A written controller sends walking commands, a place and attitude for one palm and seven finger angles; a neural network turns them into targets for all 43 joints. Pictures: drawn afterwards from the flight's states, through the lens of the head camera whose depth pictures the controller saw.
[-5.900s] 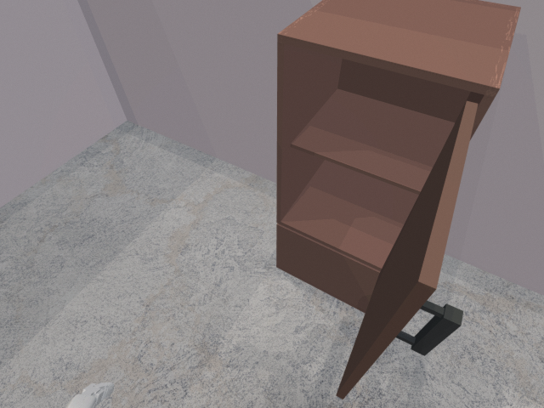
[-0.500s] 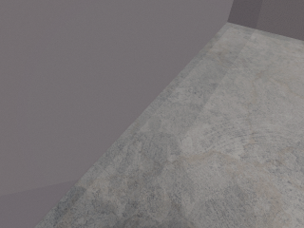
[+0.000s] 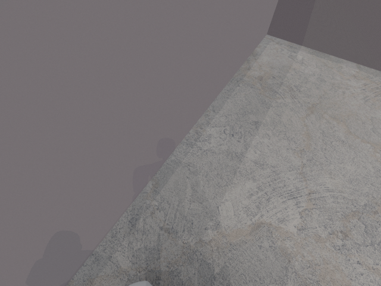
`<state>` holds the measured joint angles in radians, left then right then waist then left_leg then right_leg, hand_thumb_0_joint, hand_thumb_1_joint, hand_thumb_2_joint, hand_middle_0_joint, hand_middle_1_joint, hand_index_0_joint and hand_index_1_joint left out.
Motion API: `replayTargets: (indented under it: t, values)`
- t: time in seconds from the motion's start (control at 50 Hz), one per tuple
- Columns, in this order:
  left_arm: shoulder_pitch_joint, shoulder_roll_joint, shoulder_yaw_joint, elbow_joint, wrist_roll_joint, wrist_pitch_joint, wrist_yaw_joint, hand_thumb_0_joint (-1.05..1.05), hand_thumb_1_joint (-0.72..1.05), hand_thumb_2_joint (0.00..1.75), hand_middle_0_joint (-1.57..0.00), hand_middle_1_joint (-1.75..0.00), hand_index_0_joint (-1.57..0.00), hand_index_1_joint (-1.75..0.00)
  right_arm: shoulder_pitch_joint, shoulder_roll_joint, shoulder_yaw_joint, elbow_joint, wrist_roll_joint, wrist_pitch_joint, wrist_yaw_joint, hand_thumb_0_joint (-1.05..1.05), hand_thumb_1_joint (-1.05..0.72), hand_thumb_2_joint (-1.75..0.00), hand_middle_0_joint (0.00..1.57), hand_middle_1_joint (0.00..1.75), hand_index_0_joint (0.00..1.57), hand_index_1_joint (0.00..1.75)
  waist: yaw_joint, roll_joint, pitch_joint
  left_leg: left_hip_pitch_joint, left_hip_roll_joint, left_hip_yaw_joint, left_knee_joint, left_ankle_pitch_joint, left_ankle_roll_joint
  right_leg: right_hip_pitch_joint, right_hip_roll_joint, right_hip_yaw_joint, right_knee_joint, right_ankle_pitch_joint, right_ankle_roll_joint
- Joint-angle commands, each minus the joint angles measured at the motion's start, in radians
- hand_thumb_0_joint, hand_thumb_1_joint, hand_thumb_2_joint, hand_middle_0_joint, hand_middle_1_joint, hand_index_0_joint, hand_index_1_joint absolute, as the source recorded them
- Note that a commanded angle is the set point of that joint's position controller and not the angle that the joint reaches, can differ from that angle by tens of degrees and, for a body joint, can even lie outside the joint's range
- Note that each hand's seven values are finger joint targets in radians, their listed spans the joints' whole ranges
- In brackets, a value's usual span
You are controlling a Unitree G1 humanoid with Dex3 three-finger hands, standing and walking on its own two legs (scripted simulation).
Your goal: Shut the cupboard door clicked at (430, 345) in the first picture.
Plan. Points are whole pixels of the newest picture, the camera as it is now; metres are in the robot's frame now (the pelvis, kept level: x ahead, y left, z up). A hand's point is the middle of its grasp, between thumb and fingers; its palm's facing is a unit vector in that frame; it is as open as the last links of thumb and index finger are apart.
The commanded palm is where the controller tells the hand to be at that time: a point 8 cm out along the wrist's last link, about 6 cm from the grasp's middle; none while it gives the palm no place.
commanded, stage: walk to a spot facing it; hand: left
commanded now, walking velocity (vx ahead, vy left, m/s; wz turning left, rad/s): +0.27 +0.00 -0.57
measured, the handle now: out of the picture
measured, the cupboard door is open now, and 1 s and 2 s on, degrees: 100 100 100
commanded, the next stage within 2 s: turn to face it in 0.16 s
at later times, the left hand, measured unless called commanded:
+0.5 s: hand (159, 208) +0.33 +0.10 -0.15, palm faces -0.16 -0.97 -0.19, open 7.4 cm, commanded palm none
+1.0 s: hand (107, 230) +0.27 +0.23 -0.16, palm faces +0.21 -0.95 -0.25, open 7.4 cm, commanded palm none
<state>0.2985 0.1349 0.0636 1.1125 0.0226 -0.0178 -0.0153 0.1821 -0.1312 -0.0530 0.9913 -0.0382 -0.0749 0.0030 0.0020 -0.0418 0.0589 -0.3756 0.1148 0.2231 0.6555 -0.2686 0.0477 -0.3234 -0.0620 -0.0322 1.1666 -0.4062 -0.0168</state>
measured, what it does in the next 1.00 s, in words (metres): walks ahead: right foot, then left foot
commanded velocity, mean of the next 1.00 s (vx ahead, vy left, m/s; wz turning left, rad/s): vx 0.03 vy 0.00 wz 0.32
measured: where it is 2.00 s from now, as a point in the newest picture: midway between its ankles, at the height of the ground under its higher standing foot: outside the picture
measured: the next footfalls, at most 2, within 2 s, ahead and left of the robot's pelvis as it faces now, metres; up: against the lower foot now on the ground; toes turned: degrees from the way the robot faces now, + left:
right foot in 0.38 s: +0.27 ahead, -0.15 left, +0.00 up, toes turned -18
left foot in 0.80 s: +0.28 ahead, +0.09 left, +0.00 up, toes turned +14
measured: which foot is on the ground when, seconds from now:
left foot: down 0.00-0.38, up 0.40-0.78, down 0.80-1.00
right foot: up 0.00-0.36, down 0.38-0.80, up 0.82-1.00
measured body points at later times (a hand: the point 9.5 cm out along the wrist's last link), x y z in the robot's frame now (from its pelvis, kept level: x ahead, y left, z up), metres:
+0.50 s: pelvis +0.18 -0.05 +0.00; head +0.23 -0.07 +0.45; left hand +0.34 +0.15 -0.13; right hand +0.10 -0.24 -0.17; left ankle +0.09 +0.10 -0.65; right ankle +0.23 -0.14 -0.72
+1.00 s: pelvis +0.22 -0.01 +0.01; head +0.26 +0.02 +0.46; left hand +0.25 +0.28 -0.14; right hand +0.34 -0.25 -0.12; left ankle +0.24 +0.08 -0.72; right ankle +0.22 -0.16 -0.64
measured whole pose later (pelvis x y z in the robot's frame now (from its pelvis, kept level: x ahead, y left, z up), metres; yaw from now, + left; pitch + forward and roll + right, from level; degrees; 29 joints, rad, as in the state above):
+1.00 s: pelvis +0.22 -0.01 +0.01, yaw +10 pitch +1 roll -2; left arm 0.17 0.26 0.09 0.92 0.02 0.06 0.01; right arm 0.19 -0.21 -0.06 0.89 -0.03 0.02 0.00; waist -0.01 -0.02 0.07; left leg -0.33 0.02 0.07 0.55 -0.24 0.06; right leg -0.52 -0.09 -0.05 1.15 -0.39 0.09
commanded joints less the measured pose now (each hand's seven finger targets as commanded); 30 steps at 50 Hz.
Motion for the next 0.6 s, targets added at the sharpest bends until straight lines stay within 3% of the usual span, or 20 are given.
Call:
replayTargets:
  t: [0.0,0.04,0.1,0.16,0.18,0.22,0.26,0.28,0.32,0.34,0.36,0.38,0.4,0.42,0.44,0.46,0.48,0.52,0.58]
  values:
    - [-0.012,0.039,0.024,-0.078,0.011,-0.017,-0.001,0.00,0.90,0.90,-0.20,-0.30,-0.20,-0.30,0.180,-0.106,-0.021,0.022,0.002,-0.022,-0.030,0.00,-0.90,-0.90,0.20,0.30,0.20,0.30,-0.017,0.138,-0.028,0.199,0.277,-0.248,-0.432,0.140,0.020,-0.255,-0.068,0.039,0.107,0.139,0.007]
    - [-0.012,0.029,0.027,-0.085,0.013,0.005,-0.002,0.00,0.90,0.90,-0.20,-0.30,-0.20,-0.30,0.176,-0.105,-0.019,0.024,0.006,-0.023,-0.035,0.00,-0.90,-0.90,0.20,0.30,0.20,0.30,-0.002,0.144,-0.038,0.224,0.265,-0.147,-0.422,0.286,0.030,-0.275,-0.067,0.024,0.075,0.164,0.023]
    - [-0.066,0.029,0.028,-0.123,0.012,0.022,-0.014,0.00,0.90,0.90,-0.20,-0.30,-0.20,-0.30,0.193,-0.120,-0.016,0.027,0.010,-0.018,-0.035,0.00,-0.90,-0.90,0.20,0.30,0.20,0.30,-0.001,0.154,-0.017,0.279,0.252,-0.057,-0.430,0.373,0.037,-0.341,-0.066,-0.003,-0.005,0.216,0.039]
    - [-0.146,0.039,0.024,-0.167,0.010,0.029,-0.021,0.00,0.90,0.90,-0.20,-0.30,-0.20,-0.30,0.201,-0.140,-0.020,0.030,0.011,-0.007,-0.031,0.00,-0.90,-0.90,0.20,0.30,0.20,0.30,-0.014,0.156,0.014,0.327,0.253,0.010,-0.414,0.454,0.045,-0.361,-0.065,-0.044,-0.170,0.244,0.049]
    - [-0.178,0.044,0.022,-0.181,0.008,0.028,-0.021,0.00,0.90,0.90,-0.20,-0.30,-0.20,-0.30,0.208,-0.143,-0.021,0.031,0.011,-0.001,-0.030,0.00,-0.90,-0.90,0.20,0.30,0.20,0.30,-0.028,0.152,0.021,0.327,0.254,0.026,-0.398,0.499,0.044,-0.339,-0.061,-0.059,-0.228,0.242,0.047]
    - [-0.215,0.042,0.020,-0.201,0.005,0.026,-0.021,0.00,0.90,0.90,-0.20,-0.30,-0.20,-0.30,0.209,-0.159,-0.027,0.031,0.009,0.009,-0.027,0.00,-0.90,-0.90,0.20,0.30,0.20,0.30,-0.038,0.155,0.019,0.352,0.246,0.075,-0.357,0.587,0.041,-0.291,-0.027,-0.098,-0.351,0.232,0.041]
    - [-0.228,0.043,0.012,-0.204,0.007,0.014,-0.013,0.00,0.90,0.90,-0.20,-0.30,-0.20,-0.30,0.235,-0.162,-0.026,0.047,0.006,0.018,-0.025,0.00,-0.90,-0.90,0.20,0.30,0.20,0.30,-0.054,0.172,0.006,0.347,0.243,0.068,-0.300,0.665,0.043,-0.206,0.000,-0.107,-0.441,0.231,0.021]
    - [-0.199,0.047,0.008,-0.196,0.009,0.007,-0.007,0.00,0.90,0.90,-0.20,-0.30,-0.20,-0.30,0.235,-0.161,-0.024,0.056,0.007,0.022,-0.025,0.00,-0.90,-0.90,0.20,0.30,0.20,0.30,-0.039,0.177,-0.011,0.345,0.237,0.063,-0.255,0.728,0.040,-0.145,0.024,-0.125,-0.484,0.238,0.012]
    - [-0.040,0.076,0.004,-0.140,0.014,-0.015,0.006,0.00,0.90,0.90,-0.20,-0.30,-0.20,-0.30,0.212,-0.168,-0.019,0.064,0.017,0.024,-0.023,0.00,-0.90,-0.90,0.20,0.30,0.20,0.30,0.034,0.164,-0.119,0.335,0.198,0.065,-0.087,0.756,0.008,0.088,0.055,-0.154,-0.634,0.358,0.006]
    - [0.051,0.127,0.011,-0.100,0.015,-0.032,0.017,0.00,0.90,0.90,-0.20,-0.30,-0.20,-0.30,0.221,-0.139,-0.012,0.069,0.024,0.022,-0.016,0.00,-0.90,-0.90,0.20,0.30,0.20,0.30,0.074,0.085,-0.188,0.244,0.151,0.061,0.037,0.601,-0.031,0.278,-0.002,-0.114,-0.693,0.570,0.004]
    - [0.140,0.219,0.028,-0.066,0.015,-0.048,0.032,0.00,0.90,0.90,-0.20,-0.30,-0.20,-0.30,0.259,-0.078,-0.002,0.064,0.037,0.020,-0.013,0.00,-0.90,-0.90,0.20,0.30,0.20,0.30,0.096,-0.118,-0.310,0.014,0.046,0.053,0.253,0.121,-0.073,0.555,-0.248,0.119,-0.632,1.040,-0.077]
    - [0.165,0.270,0.026,-0.053,-0.004,-0.048,0.031,0.00,0.90,0.90,-0.20,-0.30,-0.20,-0.30,0.278,-0.069,0.003,0.051,0.043,0.035,-0.022,0.00,-0.90,-0.90,0.20,0.30,0.20,0.30,0.081,-0.124,-0.352,-0.037,-0.024,-0.076,0.444,-0.372,-0.089,0.569,-0.405,0.197,-0.631,1.378,-0.182]
    - [0.111,0.272,0.028,-0.077,-0.006,-0.047,0.038,0.00,0.90,0.90,-0.20,-0.30,-0.20,-0.30,0.250,-0.058,0.007,0.042,0.044,0.049,-0.029,0.00,-0.90,-0.90,0.20,0.30,0.20,0.30,0.078,-0.168,-0.374,-0.059,-0.012,-0.185,0.517,-0.375,-0.089,0.514,-0.408,0.206,-0.682,1.285,-0.206]
    - [0.047,0.249,0.024,-0.097,-0.006,-0.038,0.043,0.00,0.90,0.90,-0.20,-0.30,-0.20,-0.30,0.212,-0.072,0.003,0.031,0.039,0.056,-0.029,0.00,-0.90,-0.90,0.20,0.30,0.20,0.30,0.069,-0.176,-0.299,-0.113,-0.010,-0.205,0.570,-0.332,-0.092,0.452,-0.392,0.193,-0.718,1.142,-0.195]
    - [-0.019,0.214,0.017,-0.113,-0.007,-0.030,0.048,0.00,0.90,0.90,-0.20,-0.30,-0.20,-0.30,0.180,-0.082,-0.003,0.036,0.033,0.067,-0.028,0.00,-0.90,-0.90,0.20,0.30,0.20,0.30,0.048,-0.116,-0.202,-0.131,0.005,-0.205,0.595,-0.280,-0.098,0.346,-0.373,0.138,-0.754,1.006,-0.177]
    - [-0.065,0.188,0.012,-0.127,-0.005,-0.026,0.052,0.00,0.90,0.90,-0.20,-0.30,-0.20,-0.30,0.161,-0.079,-0.003,0.037,0.029,0.079,-0.024,0.00,-0.90,-0.90,0.20,0.30,0.20,0.30,0.024,-0.059,-0.147,-0.115,0.012,-0.207,0.582,-0.238,-0.102,0.241,-0.349,0.079,-0.785,0.897,-0.152]
    - [-0.116,0.180,0.013,-0.142,0.000,-0.020,0.056,0.00,0.90,0.90,-0.20,-0.30,-0.20,-0.30,0.164,-0.070,-0.006,0.034,0.030,0.090,-0.019,0.00,-0.90,-0.90,0.20,0.30,0.20,0.30,-0.004,-0.043,-0.101,-0.082,0.018,-0.205,0.528,-0.215,-0.104,0.138,-0.333,0.020,-0.815,0.763,-0.129]
    - [-0.164,0.165,0.012,-0.166,0.003,-0.017,0.055,0.00,0.90,0.90,-0.20,-0.30,-0.20,-0.30,0.194,-0.056,-0.007,0.037,0.022,0.111,-0.010,0.00,-0.90,-0.90,0.20,0.30,0.20,0.30,-0.038,-0.080,-0.083,-0.039,0.008,-0.173,0.481,-0.161,-0.112,0.040,-0.302,-0.052,-0.865,0.567,-0.107]
    - [-0.170,0.157,0.024,-0.190,0.010,-0.006,0.055,0.00,0.90,0.90,-0.20,-0.30,-0.20,-0.30,0.164,-0.061,-0.016,0.003,0.016,0.118,0.003,0.00,-0.90,-0.90,0.20,0.30,0.20,0.30,-0.038,-0.110,-0.069,-0.050,0.001,-0.144,0.382,-0.133,-0.112,0.029,-0.292,-0.099,-0.884,0.389,-0.094]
